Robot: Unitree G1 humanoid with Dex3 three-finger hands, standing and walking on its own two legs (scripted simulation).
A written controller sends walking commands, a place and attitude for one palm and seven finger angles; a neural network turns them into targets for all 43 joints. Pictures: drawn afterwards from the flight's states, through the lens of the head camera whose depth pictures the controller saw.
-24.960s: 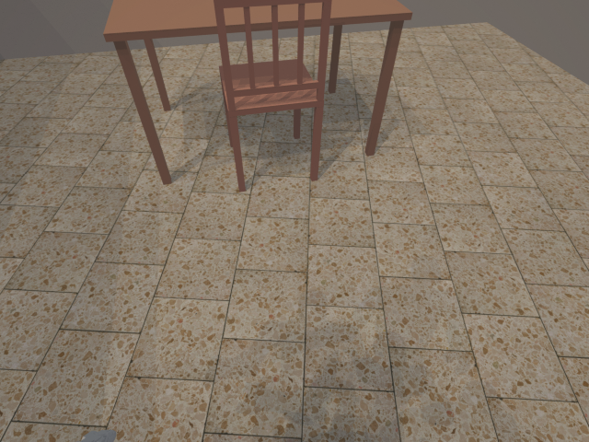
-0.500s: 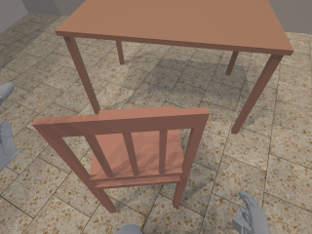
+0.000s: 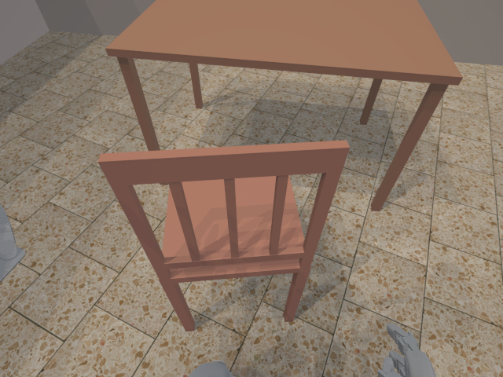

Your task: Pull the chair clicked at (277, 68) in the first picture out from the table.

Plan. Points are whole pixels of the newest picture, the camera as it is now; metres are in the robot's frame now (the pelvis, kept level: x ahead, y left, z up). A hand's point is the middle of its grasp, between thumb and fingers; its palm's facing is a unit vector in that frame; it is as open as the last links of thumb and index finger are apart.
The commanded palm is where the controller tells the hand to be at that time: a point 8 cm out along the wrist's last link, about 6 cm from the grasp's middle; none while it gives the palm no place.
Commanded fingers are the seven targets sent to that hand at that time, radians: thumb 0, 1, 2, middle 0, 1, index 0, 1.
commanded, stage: stop stepping back and stand still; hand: left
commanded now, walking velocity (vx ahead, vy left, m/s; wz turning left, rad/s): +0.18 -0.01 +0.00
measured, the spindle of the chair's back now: (232, 221) +0.43 +0.09 -0.06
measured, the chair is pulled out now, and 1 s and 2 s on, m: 0.52 0.52 0.52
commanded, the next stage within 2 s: let the arm hang, fingers relaxed in 0.86 s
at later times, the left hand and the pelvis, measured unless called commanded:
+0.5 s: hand out of the picture +0.12 +0.30 +0.18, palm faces +0.52 -0.76 -0.39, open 7.4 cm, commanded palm +0.06 +0.33 +0.20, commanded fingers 0.00 0.90 0.90 -0.20 -0.30 -0.20 -0.30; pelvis -0.07 +0.02 +0.01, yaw +1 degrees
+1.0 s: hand out of the picture +0.11 +0.29 +0.15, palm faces +0.41 -0.78 -0.47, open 7.4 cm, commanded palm none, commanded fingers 0.00 0.90 0.90 -0.20 -0.30 -0.20 -0.30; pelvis -0.09 +0.02 +0.01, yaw +2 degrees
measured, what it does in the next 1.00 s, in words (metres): steps on the spot: right foot, then left foot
